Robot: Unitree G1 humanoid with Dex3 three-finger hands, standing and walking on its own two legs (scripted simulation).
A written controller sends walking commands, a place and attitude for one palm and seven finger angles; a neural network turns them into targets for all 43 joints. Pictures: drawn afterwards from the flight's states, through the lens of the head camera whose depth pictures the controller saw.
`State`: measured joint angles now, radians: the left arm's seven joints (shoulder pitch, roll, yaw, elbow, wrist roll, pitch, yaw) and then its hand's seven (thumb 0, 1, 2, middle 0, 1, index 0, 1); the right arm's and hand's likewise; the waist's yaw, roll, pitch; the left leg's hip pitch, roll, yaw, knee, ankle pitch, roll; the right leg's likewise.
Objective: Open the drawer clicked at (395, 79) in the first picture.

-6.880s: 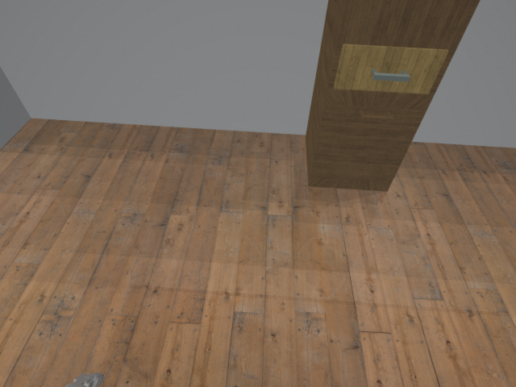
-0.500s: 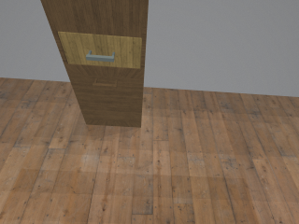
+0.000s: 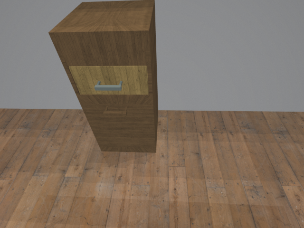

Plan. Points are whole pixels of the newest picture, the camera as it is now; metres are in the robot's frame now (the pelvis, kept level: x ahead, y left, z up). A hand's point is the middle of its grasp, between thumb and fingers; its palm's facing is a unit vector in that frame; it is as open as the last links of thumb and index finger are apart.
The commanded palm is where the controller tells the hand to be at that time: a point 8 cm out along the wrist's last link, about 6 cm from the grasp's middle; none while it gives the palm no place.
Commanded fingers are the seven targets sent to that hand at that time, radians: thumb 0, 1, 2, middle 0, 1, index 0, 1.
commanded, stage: take the last steps up to it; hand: left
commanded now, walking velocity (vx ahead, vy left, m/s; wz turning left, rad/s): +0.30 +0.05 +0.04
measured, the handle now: (109, 85) +0.79 +0.27 -0.09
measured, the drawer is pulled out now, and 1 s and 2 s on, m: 0.00 0.00 0.00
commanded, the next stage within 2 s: come to a stop and stand still in 0.60 s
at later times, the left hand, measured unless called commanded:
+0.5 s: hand out of the picture +0.10 +0.24 -0.18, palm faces +0.10 -0.98 -0.15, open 7.4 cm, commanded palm none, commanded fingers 0.00 0.90 0.90 -0.20 -0.30 -0.20 -0.30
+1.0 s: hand (102, 163) +0.39 +0.23 -0.16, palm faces +0.00 -0.98 -0.21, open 7.3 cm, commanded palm none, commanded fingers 0.00 0.90 0.90 -0.20 -0.30 -0.20 -0.30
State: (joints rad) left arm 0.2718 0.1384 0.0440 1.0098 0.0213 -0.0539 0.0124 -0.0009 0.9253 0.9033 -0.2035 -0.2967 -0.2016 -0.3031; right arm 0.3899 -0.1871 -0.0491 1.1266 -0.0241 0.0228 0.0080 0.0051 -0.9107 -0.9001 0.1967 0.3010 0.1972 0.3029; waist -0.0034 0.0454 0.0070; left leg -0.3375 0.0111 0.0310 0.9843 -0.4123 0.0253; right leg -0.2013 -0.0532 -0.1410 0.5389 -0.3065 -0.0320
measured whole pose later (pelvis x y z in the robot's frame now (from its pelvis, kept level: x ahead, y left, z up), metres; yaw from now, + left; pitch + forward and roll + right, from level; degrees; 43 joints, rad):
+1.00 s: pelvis +0.28 +0.07 +0.00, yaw +1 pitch -1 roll +1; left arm 0.09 0.12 0.02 1.00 0.02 0.00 0.04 0.00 0.91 0.90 -0.20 -0.30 -0.20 -0.30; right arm 0.28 -0.14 -0.05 1.10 0.00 0.04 -0.03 0.00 -0.91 -0.90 0.20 0.30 0.20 0.30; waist -0.04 0.02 0.11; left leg -0.31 0.02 0.06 0.92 -0.58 -0.03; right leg -0.35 -0.08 -0.13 0.56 -0.19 -0.03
